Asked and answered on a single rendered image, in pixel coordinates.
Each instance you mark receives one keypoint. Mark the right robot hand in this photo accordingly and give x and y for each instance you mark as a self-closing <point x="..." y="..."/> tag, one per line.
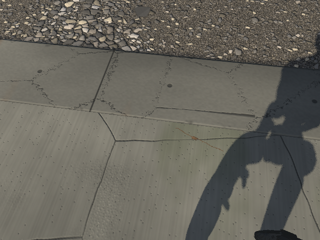
<point x="275" y="235"/>

